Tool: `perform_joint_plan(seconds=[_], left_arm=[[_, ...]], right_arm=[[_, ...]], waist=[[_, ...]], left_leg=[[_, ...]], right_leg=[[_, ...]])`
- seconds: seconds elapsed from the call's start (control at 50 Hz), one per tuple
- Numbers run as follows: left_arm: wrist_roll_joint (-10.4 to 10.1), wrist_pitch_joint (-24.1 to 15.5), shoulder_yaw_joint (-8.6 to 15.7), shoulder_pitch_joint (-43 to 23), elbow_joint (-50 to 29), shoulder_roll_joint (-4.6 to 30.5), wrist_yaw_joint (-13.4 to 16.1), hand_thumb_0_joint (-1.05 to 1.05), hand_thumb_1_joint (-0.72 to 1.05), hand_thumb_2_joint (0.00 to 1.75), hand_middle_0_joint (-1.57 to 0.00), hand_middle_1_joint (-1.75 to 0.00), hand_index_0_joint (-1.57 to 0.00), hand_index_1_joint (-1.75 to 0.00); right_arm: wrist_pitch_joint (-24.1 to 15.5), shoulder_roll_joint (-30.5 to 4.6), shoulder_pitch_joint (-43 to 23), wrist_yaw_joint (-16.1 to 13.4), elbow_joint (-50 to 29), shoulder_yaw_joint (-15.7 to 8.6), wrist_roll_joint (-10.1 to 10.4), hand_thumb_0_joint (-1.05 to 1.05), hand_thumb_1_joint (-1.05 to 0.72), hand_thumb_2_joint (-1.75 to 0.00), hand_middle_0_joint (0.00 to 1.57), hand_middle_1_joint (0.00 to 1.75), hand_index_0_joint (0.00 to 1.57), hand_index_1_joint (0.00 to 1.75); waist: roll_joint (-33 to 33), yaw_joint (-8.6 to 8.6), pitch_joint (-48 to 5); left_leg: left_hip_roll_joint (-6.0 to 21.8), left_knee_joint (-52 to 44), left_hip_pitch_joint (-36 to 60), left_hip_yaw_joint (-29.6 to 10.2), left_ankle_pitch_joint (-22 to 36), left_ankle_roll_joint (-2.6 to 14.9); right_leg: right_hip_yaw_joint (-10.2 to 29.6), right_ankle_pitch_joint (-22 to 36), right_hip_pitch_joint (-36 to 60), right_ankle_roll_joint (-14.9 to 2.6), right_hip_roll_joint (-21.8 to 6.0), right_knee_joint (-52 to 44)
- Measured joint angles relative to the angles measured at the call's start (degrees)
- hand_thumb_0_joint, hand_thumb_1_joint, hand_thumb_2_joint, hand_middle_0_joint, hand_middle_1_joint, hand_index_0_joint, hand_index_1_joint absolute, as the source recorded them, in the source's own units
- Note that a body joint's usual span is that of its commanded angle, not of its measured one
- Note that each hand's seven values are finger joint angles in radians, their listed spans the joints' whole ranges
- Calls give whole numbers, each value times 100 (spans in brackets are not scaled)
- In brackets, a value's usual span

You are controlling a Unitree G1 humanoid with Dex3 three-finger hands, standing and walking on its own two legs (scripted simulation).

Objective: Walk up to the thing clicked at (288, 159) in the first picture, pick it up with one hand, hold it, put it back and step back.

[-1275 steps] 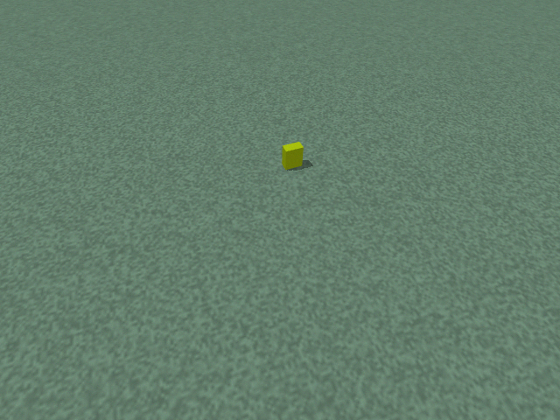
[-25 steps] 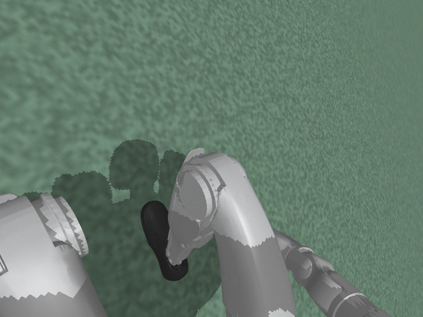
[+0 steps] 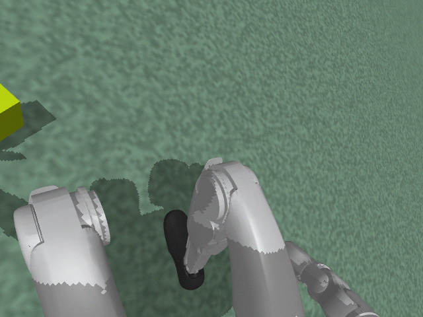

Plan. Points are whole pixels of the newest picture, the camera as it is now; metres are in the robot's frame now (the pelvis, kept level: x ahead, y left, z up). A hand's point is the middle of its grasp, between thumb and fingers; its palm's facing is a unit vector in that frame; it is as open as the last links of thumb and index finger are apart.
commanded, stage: rise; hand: left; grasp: from the side
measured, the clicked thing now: out of the picture +0.47 +0.29 -0.24
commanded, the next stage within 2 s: home in 0.10 s
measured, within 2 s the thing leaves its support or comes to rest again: neither
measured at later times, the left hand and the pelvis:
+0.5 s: hand out of the picture +0.31 +0.42 +0.00, palm faces +0.36 -0.80 -0.49, open 17.4 cm; pelvis +0.01 -0.01 +0.08, yaw +8 degrees
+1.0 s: hand out of the picture +0.25 +0.28 +0.21, palm faces +0.33 -0.85 -0.40, open 17.4 cm; pelvis +0.07 -0.02 +0.31, yaw +14 degrees
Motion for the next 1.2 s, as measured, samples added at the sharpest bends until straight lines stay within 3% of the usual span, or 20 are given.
perform_joint_plan(seconds=[0.04, 0.08, 0.14, 0.2, 0.3, 0.34, 0.42, 0.54, 0.68, 0.82, 0.98, 1.2], left_arm=[[-158, 241, -258, 121, -62, -155, -228, -1, -60, 4, -7, -6, -7, -5], [-290, 470, -347, 226, -115, -379, -380, -1, -60, 3, -6, -5, -7, -4], [266, 994, -471, 306, -147, -592, -276, -1, -59, 3, -6, -5, -7, -4], [712, 1604, -419, 512, -652, -862, -156, -1, -57, 3, -7, -5, -8, -4], [1112, 2415, -360, 946, -1510, -1014, 100, -1, -55, 5, -9, -6, -8, -5], [1130, 2694, -356, 1119, -1842, -998, 214, -1, -54, 6, -9, -6, -8, -6], [1012, 3206, -641, 1467, -2318, -1150, 395, -1, -53, 6, -8, -6, -7, -6], [938, 4081, -1235, 2307, -3362, -1963, 535, -1, -54, 6, -6, -6, -5, -6], [893, 4830, -1721, 3377, -4773, -2743, 816, -1, -52, 7, -7, -6, -6, -6], [775, 5332, -2030, 3955, -5038, -3071, 1194, -1, -53, 6, -7, -6, -6, -6], [666, 5871, -2513, 4546, -5237, -3525, 1437, -1, -53, 6, -7, -6, -6, -6], [547, 6518, -3143, 5719, -6244, -3970, 1732, -1, -54, 5, -6, -5, -6, -6]], right_arm=[[-17, -13, 85, -7, 53, -140, 159, -1, -91, -90, 21, 30, 21, 30], [-45, -19, 122, -10, 72, -259, 299, -1, -91, -90, 21, 30, 21, 30], [-29, 137, 193, -12, 129, -585, 572, 0, -90, -90, 21, 30, 21, 30], [78, 303, 322, -34, 79, -890, 810, 0, -92, -91, 21, 30, 21, 30], [212, 468, 546, -123, 28, -1309, 1134, 0, -94, -91, 21, 30, 21, 30], [258, 494, 632, -163, 40, -1483, 1235, 0, -93, -91, 21, 30, 21, 30], [289, 503, 809, -218, 141, -1906, 1432, 0, -92, -91, 21, 30, 21, 30], [338, 518, 878, -300, 141, -2309, 1725, 0, -91, -90, 21, 30, 20, 30], [245, 719, 849, -616, -186, -2423, 1961, 0, -90, -90, 21, 30, 20, 30], [-44, 745, 915, -963, -268, -2495, 1945, 0, -90, -90, 21, 30, 20, 30], [-401, 691, 1244, -1207, -273, -2549, 1943, 0, -90, -90, 20, 30, 20, 30], [-635, 867, 1918, -1532, -304, -2437, 1942, 1, -90, -90, 20, 30, 20, 30]], waist=[[159, 84, -185], [284, 159, -306], [331, 248, -505], [373, 332, -737], [564, 440, -1171], [691, 518, -1339], [991, 754, -1693], [1274, 1087, -1964], [1205, 1138, -1999], [1197, 1108, -2168], [1247, 1062, -2201], [1273, 1019, -2214]], left_leg=[[11, -83, -40, 110, 29, 52], [20, -160, -56, 199, 64, 98], [54, -313, -62, 363, 121, 130], [60, -508, -43, 491, 159, 114], [44, -939, 70, 744, 180, 79], [40, -1128, 114, 854, 186, 77], [38, -1540, 236, 1125, 197, 104], [86, -2298, 765, 1420, 197, 94], [117, -3542, 1981, 1539, 258, -74], [117, -4864, 3432, 1561, 383, -201], [127, -6299, 5148, 1624, 614, -223], [122, -8086, 7419, 1708, 978, -170]], right_leg=[[71, -16, -38, -1, -23, -35], [129, -18, -50, 3, -40, -75], [242, -1, -106, -46, -64, -133], [327, -8, -139, -102, -106, -229], [498, -97, -128, -199, -209, -449], [579, -129, -127, -204, -242, -557], [789, -200, -105, -192, -306, -796], [1020, -219, 244, -121, -321, -1361], [1054, -206, 1299, -254, -335, -2408], [989, -171, 2708, -385, -352, -3611], [968, 29, 4429, -386, -343, -5022], [958, 434, 6755, -318, -327, -6902]])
